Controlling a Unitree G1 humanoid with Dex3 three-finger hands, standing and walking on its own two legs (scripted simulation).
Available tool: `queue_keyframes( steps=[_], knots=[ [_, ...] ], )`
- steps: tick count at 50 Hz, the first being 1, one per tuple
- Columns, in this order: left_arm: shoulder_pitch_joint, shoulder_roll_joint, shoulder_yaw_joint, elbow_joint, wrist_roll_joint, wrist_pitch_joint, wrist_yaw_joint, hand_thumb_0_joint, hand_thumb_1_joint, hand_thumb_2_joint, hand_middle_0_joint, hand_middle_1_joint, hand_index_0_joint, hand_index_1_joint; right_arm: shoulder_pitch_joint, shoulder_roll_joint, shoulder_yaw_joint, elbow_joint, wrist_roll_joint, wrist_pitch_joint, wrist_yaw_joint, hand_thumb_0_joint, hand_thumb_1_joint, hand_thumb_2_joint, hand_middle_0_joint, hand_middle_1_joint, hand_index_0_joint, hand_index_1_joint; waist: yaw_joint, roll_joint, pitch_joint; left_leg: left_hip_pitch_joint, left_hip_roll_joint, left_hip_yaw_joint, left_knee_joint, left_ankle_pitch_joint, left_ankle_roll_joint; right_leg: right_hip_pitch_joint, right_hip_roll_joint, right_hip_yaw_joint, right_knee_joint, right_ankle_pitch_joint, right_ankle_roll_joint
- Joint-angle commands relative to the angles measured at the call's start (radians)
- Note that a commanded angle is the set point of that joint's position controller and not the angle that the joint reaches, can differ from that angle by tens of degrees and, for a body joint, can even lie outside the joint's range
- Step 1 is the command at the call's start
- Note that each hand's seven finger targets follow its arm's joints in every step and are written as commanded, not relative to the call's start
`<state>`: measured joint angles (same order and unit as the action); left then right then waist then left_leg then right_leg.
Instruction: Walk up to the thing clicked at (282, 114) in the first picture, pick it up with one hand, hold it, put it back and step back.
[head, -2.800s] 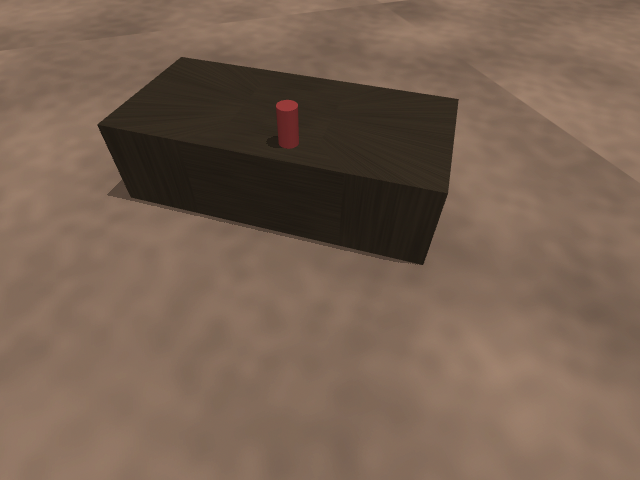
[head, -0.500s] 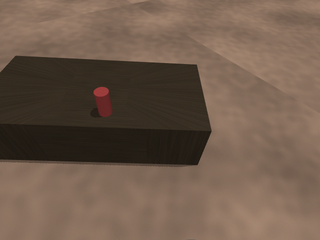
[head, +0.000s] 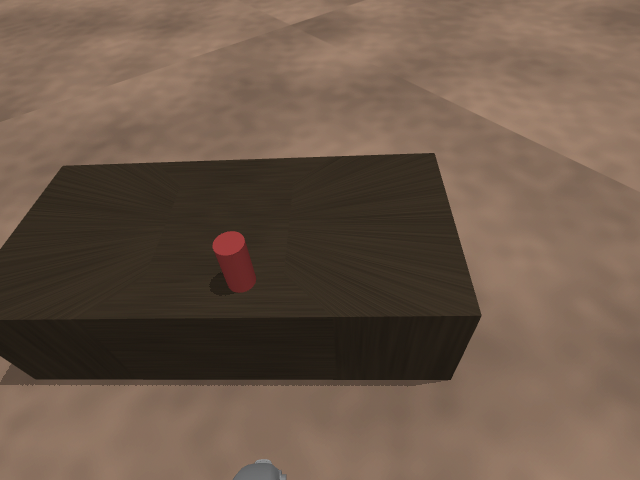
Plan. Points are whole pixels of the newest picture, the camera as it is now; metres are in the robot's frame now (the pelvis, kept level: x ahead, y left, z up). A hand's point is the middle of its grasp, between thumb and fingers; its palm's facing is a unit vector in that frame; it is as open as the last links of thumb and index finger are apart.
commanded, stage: walk up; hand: left
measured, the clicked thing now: (235, 262) +0.67 +0.26 -0.29
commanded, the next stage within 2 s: stand in 1.98 s
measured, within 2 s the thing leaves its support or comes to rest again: neither
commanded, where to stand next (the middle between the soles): +0.24 +0.08 m, yaw -2 degrees
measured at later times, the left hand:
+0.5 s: hand (108, 425) +0.24 +0.35 -0.14, palm faces -0.10 -0.90 -0.42, open 7.4 cm
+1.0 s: hand (130, 382) +0.30 +0.34 -0.14, palm faces -0.04 -0.95 -0.32, open 7.4 cm
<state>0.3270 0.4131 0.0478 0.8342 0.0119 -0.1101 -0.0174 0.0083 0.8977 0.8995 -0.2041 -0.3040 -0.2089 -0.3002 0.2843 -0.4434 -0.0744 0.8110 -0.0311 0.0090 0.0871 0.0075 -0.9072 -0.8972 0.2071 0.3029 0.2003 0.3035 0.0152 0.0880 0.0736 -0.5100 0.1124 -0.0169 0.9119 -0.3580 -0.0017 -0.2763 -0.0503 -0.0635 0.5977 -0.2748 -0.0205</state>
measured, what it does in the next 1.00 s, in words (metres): walks ahead: left foot, then right foot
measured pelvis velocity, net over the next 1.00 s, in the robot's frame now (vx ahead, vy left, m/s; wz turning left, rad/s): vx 0.20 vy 0.09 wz -0.04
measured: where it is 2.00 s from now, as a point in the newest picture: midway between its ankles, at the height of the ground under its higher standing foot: outside the picture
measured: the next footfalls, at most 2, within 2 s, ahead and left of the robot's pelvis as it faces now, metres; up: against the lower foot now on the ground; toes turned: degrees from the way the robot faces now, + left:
left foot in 0.12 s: +0.23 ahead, +0.22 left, +0.00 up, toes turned -1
right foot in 0.50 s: +0.28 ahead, -0.04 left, +0.00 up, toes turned -5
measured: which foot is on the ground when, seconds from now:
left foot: up 0.00-0.10, down 0.12-1.00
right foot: down 0.00-0.14, up 0.16-0.48, down 0.50-1.00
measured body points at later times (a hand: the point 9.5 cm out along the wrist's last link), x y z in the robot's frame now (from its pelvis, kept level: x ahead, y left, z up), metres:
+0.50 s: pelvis +0.15 +0.08 -0.01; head +0.18 +0.06 +0.44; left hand +0.24 +0.40 -0.11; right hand +0.16 -0.25 -0.13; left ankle +0.14 +0.20 -0.73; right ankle +0.24 -0.03 -0.73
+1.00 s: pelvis +0.20 +0.09 +0.01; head +0.21 +0.10 +0.46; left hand +0.31 +0.39 -0.12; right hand +0.27 -0.22 -0.11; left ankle +0.19 +0.22 -0.73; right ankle +0.24 -0.03 -0.73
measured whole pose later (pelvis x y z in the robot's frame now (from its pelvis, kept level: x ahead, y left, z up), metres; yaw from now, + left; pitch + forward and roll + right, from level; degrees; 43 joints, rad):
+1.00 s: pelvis +0.20 +0.09 +0.01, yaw -2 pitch -2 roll +0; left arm 0.07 0.36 0.01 1.10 -0.01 -0.02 -0.02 0.01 0.90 0.90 -0.20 -0.30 -0.20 -0.30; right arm 0.12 -0.37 0.01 1.08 0.00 -0.03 0.00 0.01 -0.90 -0.90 0.21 0.30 0.20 0.30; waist 0.01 -0.02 0.07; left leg -0.18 0.02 0.02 0.50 -0.29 -0.01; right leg -0.27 -0.04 -0.04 0.50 -0.20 0.01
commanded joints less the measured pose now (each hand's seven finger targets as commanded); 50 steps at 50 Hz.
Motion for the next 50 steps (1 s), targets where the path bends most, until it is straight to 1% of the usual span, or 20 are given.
queue_keyframes(
  steps=[1, 3, 6, 7, 8, 9, 13, 16, 20, 22, 24, 25, 26, 27, 34, 35, 37, 40, 44, 50],
  knots=[
    [0.014, 0.330, 0.104, -0.064, 0.005, -0.018, 0.026, 0.000, 0.900, 0.900, -0.200, -0.300, -0.200, -0.300, -0.009, -0.167, -0.067, -0.075, -0.004, -0.032, 0.010, 0.000, -0.900, -0.900, 0.200, 0.300, 0.200, 0.300, 0.014, -0.255, -0.020, 0.051, 0.005, 0.044, -0.143, 0.055, 0.004, -0.061, -0.205, 0.213, -0.259, -0.220, -0.188],
    [-0.038, 0.347, 0.105, -0.069, 0.005, -0.011, 0.026, 0.000, 0.900, 0.900, -0.200, -0.300, -0.200, -0.300, 0.020, -0.175, -0.076, -0.064, -0.004, -0.037, 0.012, 0.000, -0.900, -0.900, 0.200, 0.300, 0.200, 0.300, -0.029, -0.253, -0.027, 0.162, -0.005, 0.067, -0.197, 0.059, 0.017, -0.130, -0.220, 0.213, -0.232, -0.263, -0.173],
    [-0.021, 0.251, 0.066, -0.062, 0.016, 0.010, 0.029, 0.000, 0.900, 0.900, -0.200, -0.300, -0.200, -0.300, 0.197, -0.227, -0.106, 0.005, -0.011, -0.049, -0.006, 0.000, -0.900, -0.900, 0.200, 0.300, 0.200, 0.300, -0.128, -0.013, -0.087, 0.495, -0.069, 0.062, -0.329, -0.053, 0.040, -0.327, -0.120, 0.093, 0.132, -0.254, -0.105],
    [0.024, 0.149, 0.037, -0.066, -0.002, 0.011, 0.025, 0.000, 0.900, 0.900, -0.200, -0.300, -0.200, -0.300, 0.236, -0.318, -0.126, -0.009, -0.023, -0.059, -0.017, 0.000, -0.900, -0.900, 0.200, 0.300, 0.200, 0.300, -0.137, 0.278, -0.080, 0.528, 0.163, -0.373, -0.588, -0.349, 0.112, -0.476, 0.037, -0.016, 0.487, -0.219, -0.030],
    [-0.009, 0.206, 0.045, -0.052, -0.010, 0.015, 0.039, 0.000, 0.900, 0.900, -0.200, -0.300, -0.200, -0.300, 0.190, -0.367, -0.129, -0.042, -0.002, -0.063, -0.020, 0.000, -0.900, -0.900, 0.200, 0.300, 0.200, 0.300, -0.131, 0.222, -0.036, 0.425, 0.302, -0.649, -0.718, -0.458, 0.219, -0.538, 0.055, 0.062, 0.591, -0.289, -0.034],
    [-0.038, 0.263, 0.051, -0.045, -0.009, 0.014, 0.044, 0.000, 0.900, 0.900, -0.200, -0.300, -0.200, -0.300, 0.139, -0.351, -0.123, -0.047, 0.013, -0.059, -0.025, 0.000, -0.900, -0.900, 0.200, 0.300, 0.200, 0.300, -0.099, 0.097, 0.024, 0.331, 0.296, -0.586, -0.696, -0.433, 0.261, -0.518, 0.004, 0.128, 0.641, -0.242, -0.039],
    [0.084, 0.252, 0.057, 0.045, -0.015, 0.008, 0.015, 0.000, 0.900, 0.900, -0.200, -0.300, -0.200, -0.300, 0.039, -0.254, -0.072, -0.060, 0.023, -0.078, -0.043, 0.000, -0.900, -0.900, 0.200, 0.300, 0.200, 0.300, -0.019, 0.091, 0.015, 0.270, 0.171, -0.238, -0.608, -0.093, 0.211, -0.354, -0.061, 0.093, 0.442, -0.091, -0.013],
    [0.024, 0.225, 0.056, 0.021, -0.002, 0.018, -0.002, 0.000, 0.900, 0.900, -0.200, -0.300, -0.200, -0.300, 0.067, -0.258, -0.068, -0.063, 0.016, -0.081, -0.043, 0.000, -0.900, -0.900, 0.200, 0.300, 0.200, 0.300, -0.040, 0.095, 0.018, 0.252, 0.185, -0.199, -0.624, -0.037, 0.248, -0.290, -0.047, 0.051, 0.323, -0.117, 0.006],
    [0.007, 0.166, 0.043, 0.011, 0.000, 0.021, 0.008, 0.000, 0.900, 0.900, -0.200, -0.300, -0.200, -0.300, 0.029, -0.220, -0.038, -0.064, 0.021, -0.076, -0.062, 0.000, -0.900, -0.900, 0.200, 0.300, 0.200, 0.300, -0.013, 0.045, -0.040, 0.262, 0.174, -0.083, -0.477, 0.496, 0.230, -0.151, -0.008, 0.016, 0.153, -0.014, -0.008],
    [0.009, 0.145, 0.042, 0.022, 0.000, 0.024, 0.017, 0.000, 0.900, 0.900, -0.200, -0.300, -0.200, -0.300, 0.011, -0.208, -0.028, -0.060, 0.032, -0.066, -0.071, 0.000, -0.900, -0.900, 0.200, 0.300, 0.200, 0.300, 0.006, 0.032, -0.080, 0.244, 0.144, -0.026, -0.363, 0.613, 0.191, -0.033, 0.030, -0.011, 0.060, 0.087, -0.021],
    [0.028, 0.188, 0.054, 0.031, 0.004, 0.016, 0.030, 0.000, 0.900, 0.900, -0.200, -0.300, -0.200, -0.300, 0.016, -0.148, -0.002, -0.055, 0.049, -0.059, -0.078, 0.000, -0.900, -0.900, 0.200, 0.300, 0.200, 0.300, 0.035, -0.059, -0.137, 0.200, 0.070, 0.026, -0.209, 0.486, 0.105, 0.125, 0.019, 0.049, -0.072, 0.210, -0.056],
    [0.028, 0.254, 0.069, 0.024, 0.011, 0.011, 0.037, 0.000, 0.900, 0.900, -0.200, -0.300, -0.200, -0.300, 0.032, -0.116, 0.010, -0.061, 0.050, -0.060, -0.082, 0.000, -0.900, -0.900, 0.200, 0.300, 0.200, 0.300, 0.032, -0.194, -0.176, 0.096, 0.000, 0.075, -0.071, 0.313, 0.056, 0.204, -0.134, 0.268, -0.109, 0.310, -0.108],
    [-0.013, 0.283, 0.069, 0.007, 0.000, 0.011, 0.038, 0.000, 0.900, 0.900, -0.200, -0.300, -0.200, -0.300, 0.064, -0.088, 0.020, -0.046, 0.048, -0.046, -0.086, 0.000, -0.900, -0.900, 0.200, 0.300, 0.200, 0.300, 0.015, -0.248, -0.184, 0.036, -0.088, 0.053, 0.008, -0.155, 0.028, 0.189, -0.333, 0.544, -0.195, 0.292, -0.224],
    [-0.038, 0.291, 0.065, 0.007, -0.006, 0.018, 0.036, 0.000, 0.900, 0.900, -0.200, -0.300, -0.200, -0.300, 0.025, -0.159, -0.002, -0.023, 0.043, -0.030, -0.100, 0.000, -0.900, -0.900, 0.200, 0.300, 0.200, 0.300, 0.025, -0.207, -0.159, 0.063, -0.072, 0.012, 0.044, -0.325, 0.037, 0.127, -0.353, 0.559, -0.186, 0.238, -0.290],
    [-0.203, 0.210, 0.030, 0.024, -0.004, 0.059, 0.033, 0.000, 0.900, 0.900, -0.200, -0.300, -0.200, -0.300, 0.076, -0.133, 0.005, 0.125, 0.034, -0.048, -0.099, 0.000, -0.900, -0.900, 0.200, 0.300, 0.200, 0.300, -0.052, -0.242, -0.157, 0.310, -0.087, 0.042, -0.360, 0.079, 0.026, -0.078, -0.157, 0.217, -0.058, 0.211, -0.129],
    [-0.214, 0.173, 0.020, 0.026, -0.012, 0.066, 0.029, 0.000, 0.900, 0.900, -0.200, -0.300, -0.200, -0.300, 0.059, -0.153, -0.001, 0.131, 0.022, -0.053, -0.103, 0.000, -0.900, -0.900, 0.200, 0.300, 0.200, 0.300, -0.048, -0.187, -0.152, 0.346, -0.037, -0.026, -0.406, 0.143, 0.035, -0.133, -0.142, 0.194, -0.028, 0.170, -0.090],
    [-0.211, 0.155, 0.015, 0.068, -0.019, 0.079, 0.024, 0.000, 0.900, 0.900, -0.200, -0.300, -0.200, -0.300, -0.132, -0.214, 0.000, 0.101, 0.027, -0.062, -0.097, 0.000, -0.900, -0.900, 0.200, 0.300, 0.200, 0.300, 0.019, -0.056, -0.064, 0.138, 0.121, -0.232, -0.511, -0.023, 0.109, -0.043, -0.018, 0.103, -0.023, -0.076, -0.015],
    [-0.257, 0.164, 0.018, 0.112, -0.008, 0.068, 0.019, 0.000, 0.900, 0.900, -0.200, -0.300, -0.200, -0.300, -0.136, -0.152, 0.031, 0.148, 0.030, -0.063, -0.092, 0.000, -0.900, -0.900, 0.200, 0.300, 0.200, 0.300, 0.001, -0.097, -0.073, 0.135, 0.032, -0.113, -0.497, 0.028, 0.061, 0.061, -0.068, 0.161, -0.092, 0.019, -0.037],
    [-0.267, 0.156, 0.003, 0.168, -0.021, 0.063, 0.019, 0.000, 0.900, 0.900, -0.200, -0.300, -0.200, -0.300, -0.188, -0.153, 0.041, 0.188, 0.031, -0.070, -0.093, 0.000, -0.900, -0.900, 0.200, 0.300, 0.200, 0.300, 0.009, -0.035, -0.130, 0.261, 0.028, -0.083, -0.502, 0.262, 0.048, 0.106, -0.076, 0.123, -0.106, 0.264, -0.025],
    [-0.319, 0.150, -0.006, 0.226, -0.022, 0.074, 0.018, 0.000, 0.900, 0.900, -0.200, -0.300, -0.200, -0.300, -0.226, -0.143, 0.038, 0.236, 0.033, -0.057, -0.097, 0.000, -0.900, -0.900, 0.200, 0.300, 0.200, 0.300, -0.002, -0.058, -0.135, 0.328, 0.030, -0.057, -0.555, 0.291, 0.037, 0.140, -0.088, 0.117, -0.190, 0.263, -0.010]
  ],
)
